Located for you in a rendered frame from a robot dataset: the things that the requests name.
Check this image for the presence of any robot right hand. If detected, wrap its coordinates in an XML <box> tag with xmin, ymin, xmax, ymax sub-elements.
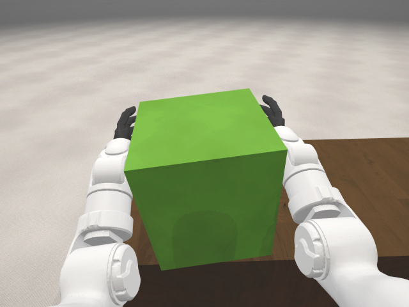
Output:
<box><xmin>260</xmin><ymin>95</ymin><xmax>285</xmax><ymax>127</ymax></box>

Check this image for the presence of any left robot forearm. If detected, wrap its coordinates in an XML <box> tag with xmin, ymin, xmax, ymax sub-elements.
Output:
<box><xmin>59</xmin><ymin>138</ymin><xmax>134</xmax><ymax>297</ymax></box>

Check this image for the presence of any carton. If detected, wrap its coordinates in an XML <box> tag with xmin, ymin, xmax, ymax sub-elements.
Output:
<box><xmin>124</xmin><ymin>88</ymin><xmax>288</xmax><ymax>271</ymax></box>

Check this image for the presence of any robot left hand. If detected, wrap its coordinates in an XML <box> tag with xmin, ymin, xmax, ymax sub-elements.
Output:
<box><xmin>114</xmin><ymin>106</ymin><xmax>137</xmax><ymax>140</ymax></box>

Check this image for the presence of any pedestal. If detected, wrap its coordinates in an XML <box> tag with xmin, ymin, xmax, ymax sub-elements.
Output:
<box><xmin>123</xmin><ymin>138</ymin><xmax>409</xmax><ymax>307</ymax></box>

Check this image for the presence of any robot right upper arm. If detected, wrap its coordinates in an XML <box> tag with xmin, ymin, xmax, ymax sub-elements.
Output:
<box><xmin>295</xmin><ymin>217</ymin><xmax>409</xmax><ymax>307</ymax></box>

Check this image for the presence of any robot left upper arm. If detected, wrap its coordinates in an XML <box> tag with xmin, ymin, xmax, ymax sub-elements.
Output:
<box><xmin>48</xmin><ymin>242</ymin><xmax>141</xmax><ymax>307</ymax></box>

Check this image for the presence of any right robot forearm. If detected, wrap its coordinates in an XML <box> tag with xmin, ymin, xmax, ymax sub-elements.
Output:
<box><xmin>274</xmin><ymin>126</ymin><xmax>378</xmax><ymax>262</ymax></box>

